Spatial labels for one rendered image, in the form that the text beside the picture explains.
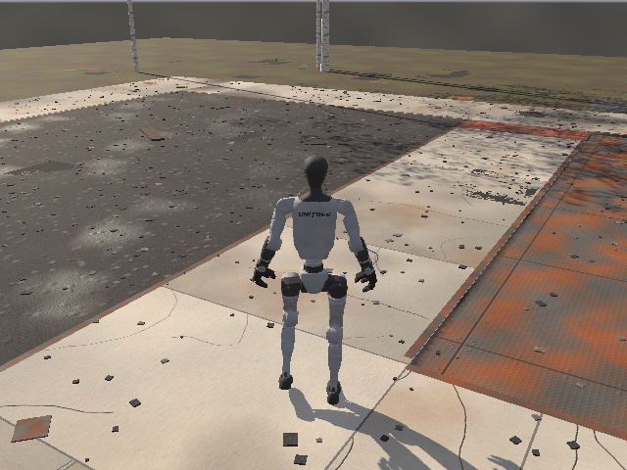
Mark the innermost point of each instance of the left robot hand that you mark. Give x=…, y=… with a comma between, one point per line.
x=258, y=275

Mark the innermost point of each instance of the right robot hand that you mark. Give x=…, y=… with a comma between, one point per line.
x=364, y=278

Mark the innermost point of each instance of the right robot forearm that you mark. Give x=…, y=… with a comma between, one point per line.
x=364, y=259

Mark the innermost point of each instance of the robot left upper arm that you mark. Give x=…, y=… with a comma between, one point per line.
x=282, y=207

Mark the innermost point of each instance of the robot right shin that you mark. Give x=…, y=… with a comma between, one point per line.
x=334, y=360

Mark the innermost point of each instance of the left robot forearm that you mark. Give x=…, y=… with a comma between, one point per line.
x=265, y=258

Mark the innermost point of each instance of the robot right upper arm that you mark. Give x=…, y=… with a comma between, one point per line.
x=350, y=220

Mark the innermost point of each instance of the robot right foot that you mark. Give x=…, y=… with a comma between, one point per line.
x=333, y=397

